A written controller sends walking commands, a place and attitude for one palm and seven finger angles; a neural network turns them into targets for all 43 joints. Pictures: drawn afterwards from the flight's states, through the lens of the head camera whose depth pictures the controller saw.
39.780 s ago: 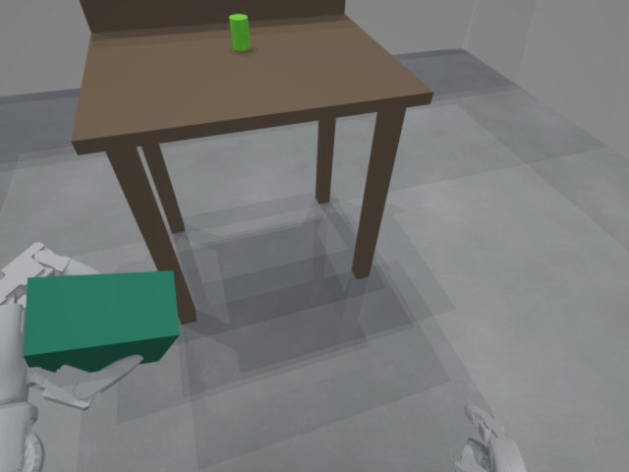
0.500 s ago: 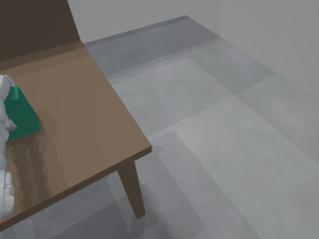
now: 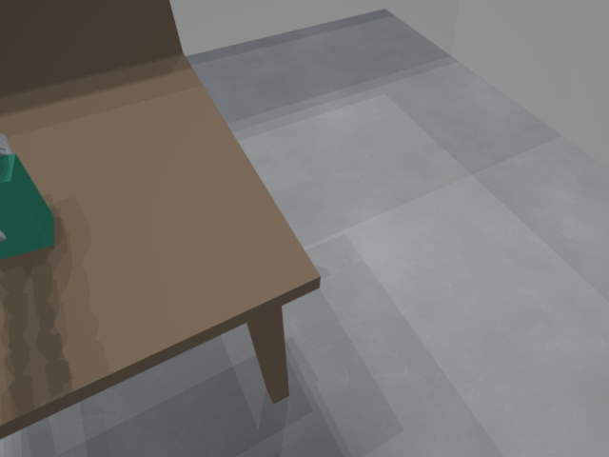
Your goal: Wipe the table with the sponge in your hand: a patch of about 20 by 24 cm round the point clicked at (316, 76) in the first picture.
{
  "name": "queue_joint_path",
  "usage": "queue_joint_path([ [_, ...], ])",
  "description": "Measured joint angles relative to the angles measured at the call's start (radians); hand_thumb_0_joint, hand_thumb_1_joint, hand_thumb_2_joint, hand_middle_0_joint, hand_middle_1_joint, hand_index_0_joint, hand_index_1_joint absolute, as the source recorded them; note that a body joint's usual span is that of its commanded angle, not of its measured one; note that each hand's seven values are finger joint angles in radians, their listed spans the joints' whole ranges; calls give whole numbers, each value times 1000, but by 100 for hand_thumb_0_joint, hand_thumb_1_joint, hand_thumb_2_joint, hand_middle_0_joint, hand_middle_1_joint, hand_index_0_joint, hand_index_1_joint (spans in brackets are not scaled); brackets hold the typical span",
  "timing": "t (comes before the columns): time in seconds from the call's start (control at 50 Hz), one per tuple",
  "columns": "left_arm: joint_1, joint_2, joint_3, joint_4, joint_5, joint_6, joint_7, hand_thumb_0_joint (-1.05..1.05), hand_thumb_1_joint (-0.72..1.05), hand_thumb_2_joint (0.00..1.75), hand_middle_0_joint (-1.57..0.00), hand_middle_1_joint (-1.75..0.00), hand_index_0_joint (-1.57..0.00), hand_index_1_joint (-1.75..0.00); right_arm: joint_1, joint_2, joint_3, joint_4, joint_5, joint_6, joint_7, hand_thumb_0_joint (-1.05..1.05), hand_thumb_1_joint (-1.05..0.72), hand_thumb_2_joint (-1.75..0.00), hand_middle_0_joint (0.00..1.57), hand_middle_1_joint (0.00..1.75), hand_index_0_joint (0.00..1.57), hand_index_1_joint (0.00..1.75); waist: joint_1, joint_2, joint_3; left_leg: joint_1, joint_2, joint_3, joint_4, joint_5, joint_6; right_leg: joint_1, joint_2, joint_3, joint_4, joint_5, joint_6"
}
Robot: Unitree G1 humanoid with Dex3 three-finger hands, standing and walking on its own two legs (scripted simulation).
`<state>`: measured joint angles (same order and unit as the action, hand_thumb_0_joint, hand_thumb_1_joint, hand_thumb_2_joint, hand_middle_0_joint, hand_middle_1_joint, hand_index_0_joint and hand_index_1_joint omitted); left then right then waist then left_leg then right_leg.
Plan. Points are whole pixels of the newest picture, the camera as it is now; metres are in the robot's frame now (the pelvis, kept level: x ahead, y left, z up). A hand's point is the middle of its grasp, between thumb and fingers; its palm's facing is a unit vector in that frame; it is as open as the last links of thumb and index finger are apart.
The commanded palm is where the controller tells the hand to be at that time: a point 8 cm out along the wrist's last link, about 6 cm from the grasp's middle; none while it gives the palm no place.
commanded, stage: wipe back along the first lane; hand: left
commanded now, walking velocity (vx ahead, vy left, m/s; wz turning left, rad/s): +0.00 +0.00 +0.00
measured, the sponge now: out of the picture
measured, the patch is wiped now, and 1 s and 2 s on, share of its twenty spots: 1.00 1.00 1.00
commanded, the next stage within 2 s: lift the sponge slowly off the table in 1.52 s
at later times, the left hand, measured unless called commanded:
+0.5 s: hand out of the picture +0.33 +0.39 +0.12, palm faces -0.05 +0.01 -1.00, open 10.3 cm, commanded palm +0.30 +0.38 +0.16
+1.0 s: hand out of the picture +0.29 +0.37 +0.12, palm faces +0.01 +0.00 -1.00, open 10.3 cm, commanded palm +0.25 +0.36 +0.15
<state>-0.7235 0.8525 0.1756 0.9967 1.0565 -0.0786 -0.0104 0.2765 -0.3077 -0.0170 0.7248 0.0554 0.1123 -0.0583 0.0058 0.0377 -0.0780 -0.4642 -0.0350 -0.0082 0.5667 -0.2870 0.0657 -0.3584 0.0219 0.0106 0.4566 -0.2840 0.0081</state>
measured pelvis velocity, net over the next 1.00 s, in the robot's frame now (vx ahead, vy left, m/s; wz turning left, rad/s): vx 0.00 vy -0.02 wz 0.02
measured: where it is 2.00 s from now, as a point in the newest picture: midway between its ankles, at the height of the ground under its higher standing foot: outside the picture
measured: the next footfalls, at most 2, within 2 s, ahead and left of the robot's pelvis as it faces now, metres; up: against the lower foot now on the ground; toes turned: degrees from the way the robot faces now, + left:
none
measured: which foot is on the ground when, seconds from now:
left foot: down 0.00-1.00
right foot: down 0.00-1.00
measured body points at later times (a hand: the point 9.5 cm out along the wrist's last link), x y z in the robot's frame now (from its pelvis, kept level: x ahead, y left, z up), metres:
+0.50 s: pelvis -0.02 +0.00 +0.00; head +0.01 -0.01 +0.45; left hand +0.33 +0.39 +0.17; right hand +0.13 -0.25 -0.12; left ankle -0.01 +0.07 -0.73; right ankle -0.05 -0.14 -0.73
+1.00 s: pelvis +0.00 -0.02 +0.00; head +0.01 -0.04 +0.45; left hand +0.29 +0.36 +0.17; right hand +0.18 -0.26 -0.11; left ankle -0.01 +0.07 -0.73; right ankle -0.05 -0.14 -0.73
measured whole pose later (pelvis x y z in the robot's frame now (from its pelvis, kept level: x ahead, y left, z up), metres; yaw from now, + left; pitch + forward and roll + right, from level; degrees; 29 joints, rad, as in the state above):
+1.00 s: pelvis +0.00 -0.02 +0.00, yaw +1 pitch +4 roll -1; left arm -0.23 0.65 0.12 0.38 0.90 0.21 0.01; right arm 0.15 -0.30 0.02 0.70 0.05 0.10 -0.05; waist 0.07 0.08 -0.07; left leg -0.30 -0.04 -0.02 0.52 -0.28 0.05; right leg -0.22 0.02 0.00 0.46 -0.31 0.00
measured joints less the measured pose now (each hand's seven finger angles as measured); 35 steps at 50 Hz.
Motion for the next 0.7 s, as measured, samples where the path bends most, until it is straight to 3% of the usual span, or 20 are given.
queue_joint_path([
  [0.24, 121, -99, -48, -159, -76, 96, 38, 0, -52, 106, -68, -136, -71, -135, -15, 16, 12, 4, 9, 10, 17, 0, -90, -90, 20, 30, 20, 30, 17, 20, -8, 40, -13, 0, -5, 6, 8, 35, -13, -1, 9, -5, 6],
  [0.58, 184, -149, -103, -253, -72, 174, 24, 0, -51, 106, -67, -137, -70, -137, -83, 19, 39, -23, 4, -3, -2, 0, -90, -90, 20, 30, 20, 30, 39, 15, 6, 99, -14, -12, -45, 34, -4, 88, -13, -12, -9, 9, -3],
  [0.7, 265, -161, -98, -349, -95, 201, 24, 0, -51, 106, -67, -137, -69, -137, -83, 9, 31, -23, 3, -2, 2, 0, -90, -90, 20, 30, 20, 30, 47, 25, 5, 116, -11, -11, -52, 31, -8, 103, -11, -11, -14, 5, -4],
])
